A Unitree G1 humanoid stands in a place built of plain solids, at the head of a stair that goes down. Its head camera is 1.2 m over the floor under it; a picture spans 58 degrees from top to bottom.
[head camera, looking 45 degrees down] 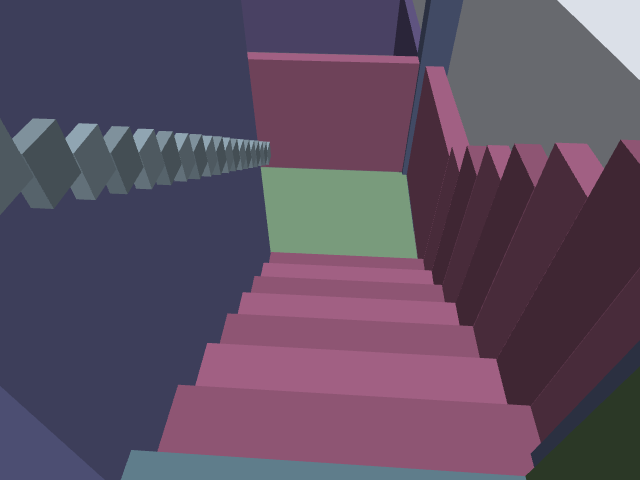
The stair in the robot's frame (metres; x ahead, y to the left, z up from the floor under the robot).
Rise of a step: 0.18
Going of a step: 0.27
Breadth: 1.17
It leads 4 degrees to the right of straight ahead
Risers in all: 8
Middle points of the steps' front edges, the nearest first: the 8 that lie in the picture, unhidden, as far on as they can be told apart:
0.38 -0.09 0.00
0.65 -0.10 -0.17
0.92 -0.12 -0.35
1.19 -0.14 -0.53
1.46 -0.15 -0.70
1.72 -0.17 -0.88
1.99 -0.19 -1.05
2.26 -0.20 -1.23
